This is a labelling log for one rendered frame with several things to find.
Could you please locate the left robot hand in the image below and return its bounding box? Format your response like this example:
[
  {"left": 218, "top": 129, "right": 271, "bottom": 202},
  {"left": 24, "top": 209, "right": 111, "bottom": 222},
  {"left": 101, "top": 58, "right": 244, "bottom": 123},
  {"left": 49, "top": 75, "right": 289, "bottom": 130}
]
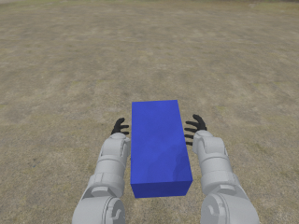
[{"left": 111, "top": 118, "right": 129, "bottom": 135}]

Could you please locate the robot left upper arm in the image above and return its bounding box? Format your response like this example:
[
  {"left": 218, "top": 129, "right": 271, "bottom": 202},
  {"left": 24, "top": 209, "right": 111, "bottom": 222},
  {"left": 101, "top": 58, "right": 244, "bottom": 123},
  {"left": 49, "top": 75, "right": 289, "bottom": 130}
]
[{"left": 72, "top": 196, "right": 126, "bottom": 224}]

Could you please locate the robot right upper arm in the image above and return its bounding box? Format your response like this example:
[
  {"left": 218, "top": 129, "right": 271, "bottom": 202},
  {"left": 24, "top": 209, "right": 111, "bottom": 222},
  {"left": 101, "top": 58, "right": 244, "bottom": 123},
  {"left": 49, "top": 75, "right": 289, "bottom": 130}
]
[{"left": 200, "top": 192, "right": 260, "bottom": 224}]

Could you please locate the robot right forearm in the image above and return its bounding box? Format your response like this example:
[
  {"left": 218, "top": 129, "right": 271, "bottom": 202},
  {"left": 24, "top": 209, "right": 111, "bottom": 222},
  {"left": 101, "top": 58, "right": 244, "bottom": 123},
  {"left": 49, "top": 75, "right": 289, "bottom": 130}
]
[{"left": 192, "top": 130, "right": 260, "bottom": 223}]

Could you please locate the right robot hand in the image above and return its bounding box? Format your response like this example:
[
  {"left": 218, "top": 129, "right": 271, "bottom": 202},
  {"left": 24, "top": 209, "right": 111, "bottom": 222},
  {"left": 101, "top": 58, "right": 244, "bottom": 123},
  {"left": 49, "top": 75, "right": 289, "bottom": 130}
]
[{"left": 184, "top": 114, "right": 207, "bottom": 146}]

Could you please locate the carton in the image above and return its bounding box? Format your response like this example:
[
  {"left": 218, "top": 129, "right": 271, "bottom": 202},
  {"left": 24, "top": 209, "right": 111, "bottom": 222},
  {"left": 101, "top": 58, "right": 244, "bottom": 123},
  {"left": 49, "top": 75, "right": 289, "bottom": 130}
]
[{"left": 130, "top": 100, "right": 193, "bottom": 199}]

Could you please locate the robot left forearm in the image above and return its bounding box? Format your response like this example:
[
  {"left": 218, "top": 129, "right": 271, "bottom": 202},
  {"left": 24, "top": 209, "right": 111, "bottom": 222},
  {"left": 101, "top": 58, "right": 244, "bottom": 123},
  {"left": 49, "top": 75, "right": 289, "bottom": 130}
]
[{"left": 71, "top": 133, "right": 131, "bottom": 224}]

